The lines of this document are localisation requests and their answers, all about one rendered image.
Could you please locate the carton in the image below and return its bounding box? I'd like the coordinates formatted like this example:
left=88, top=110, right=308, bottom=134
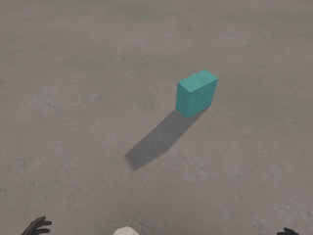
left=175, top=70, right=218, bottom=119

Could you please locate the robot left hand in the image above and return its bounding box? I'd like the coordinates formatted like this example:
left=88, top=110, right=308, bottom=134
left=22, top=216, right=53, bottom=235

